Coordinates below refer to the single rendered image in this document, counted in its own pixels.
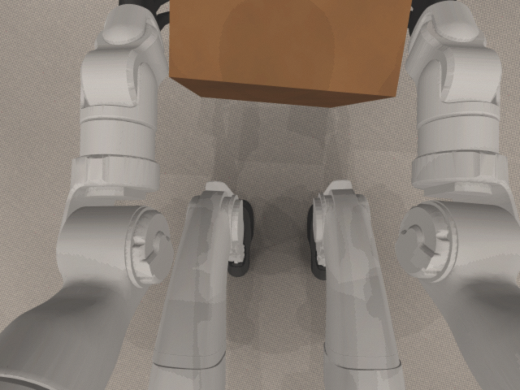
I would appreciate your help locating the robot left shin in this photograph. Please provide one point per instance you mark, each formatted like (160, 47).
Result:
(237, 254)

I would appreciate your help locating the left robot forearm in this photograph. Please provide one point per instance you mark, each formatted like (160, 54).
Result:
(118, 113)

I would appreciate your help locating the left robot hand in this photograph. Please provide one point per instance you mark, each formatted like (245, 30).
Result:
(152, 5)

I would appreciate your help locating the right robot upper arm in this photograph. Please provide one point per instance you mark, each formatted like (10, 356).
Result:
(467, 258)

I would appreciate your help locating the left robot upper arm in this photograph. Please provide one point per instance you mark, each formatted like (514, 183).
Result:
(108, 257)

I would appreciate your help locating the robot right shin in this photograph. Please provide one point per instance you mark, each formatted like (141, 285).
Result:
(339, 184)

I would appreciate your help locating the right robot hand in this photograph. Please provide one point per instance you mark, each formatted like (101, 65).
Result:
(419, 6)

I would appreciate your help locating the robot shin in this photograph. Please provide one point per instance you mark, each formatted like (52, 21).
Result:
(339, 184)
(237, 254)

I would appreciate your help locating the right robot forearm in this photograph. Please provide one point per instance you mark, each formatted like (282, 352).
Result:
(458, 82)

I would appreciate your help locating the carton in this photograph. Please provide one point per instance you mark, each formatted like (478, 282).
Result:
(323, 53)

